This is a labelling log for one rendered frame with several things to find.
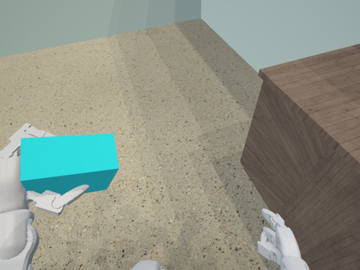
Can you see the left robot forearm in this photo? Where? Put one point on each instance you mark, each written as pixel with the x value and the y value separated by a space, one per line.
pixel 18 240

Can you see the right robot forearm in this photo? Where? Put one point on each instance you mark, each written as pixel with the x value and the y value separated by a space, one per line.
pixel 293 263

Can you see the sponge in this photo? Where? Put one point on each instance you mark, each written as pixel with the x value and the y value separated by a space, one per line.
pixel 62 163

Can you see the table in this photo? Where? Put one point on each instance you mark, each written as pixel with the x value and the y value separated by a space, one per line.
pixel 302 153

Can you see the robot left hand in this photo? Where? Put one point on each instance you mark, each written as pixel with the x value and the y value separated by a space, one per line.
pixel 13 195

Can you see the robot right hand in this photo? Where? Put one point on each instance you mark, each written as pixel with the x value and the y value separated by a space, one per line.
pixel 282 243

